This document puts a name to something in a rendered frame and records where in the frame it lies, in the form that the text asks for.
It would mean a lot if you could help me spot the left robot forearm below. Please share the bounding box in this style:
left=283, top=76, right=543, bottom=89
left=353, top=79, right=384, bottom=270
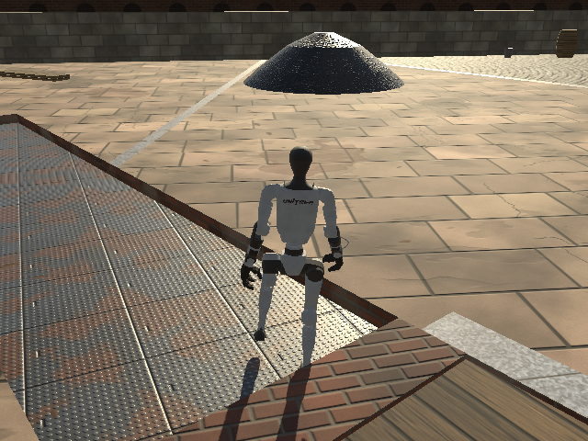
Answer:
left=243, top=222, right=264, bottom=267

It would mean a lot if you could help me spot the right robot upper arm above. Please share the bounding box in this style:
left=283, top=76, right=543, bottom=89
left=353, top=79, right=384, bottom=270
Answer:
left=318, top=187, right=338, bottom=238

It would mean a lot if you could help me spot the right robot thigh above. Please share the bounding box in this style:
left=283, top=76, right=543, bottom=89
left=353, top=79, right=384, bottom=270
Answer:
left=301, top=258, right=324, bottom=326

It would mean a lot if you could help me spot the robot right shin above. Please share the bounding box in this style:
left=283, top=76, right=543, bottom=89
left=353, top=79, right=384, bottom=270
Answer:
left=302, top=311, right=317, bottom=367

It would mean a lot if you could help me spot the right robot hand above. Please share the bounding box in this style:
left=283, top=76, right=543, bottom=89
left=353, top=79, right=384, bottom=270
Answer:
left=322, top=254, right=344, bottom=272

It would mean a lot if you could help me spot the left robot hand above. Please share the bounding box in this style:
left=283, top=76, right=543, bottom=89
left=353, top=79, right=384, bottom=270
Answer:
left=241, top=264, right=262, bottom=290

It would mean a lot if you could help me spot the left robot upper arm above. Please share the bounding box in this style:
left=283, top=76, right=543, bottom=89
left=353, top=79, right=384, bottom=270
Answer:
left=255, top=184, right=280, bottom=236

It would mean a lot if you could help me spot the right robot forearm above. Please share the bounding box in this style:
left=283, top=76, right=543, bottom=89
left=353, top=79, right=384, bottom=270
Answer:
left=328, top=225, right=343, bottom=258

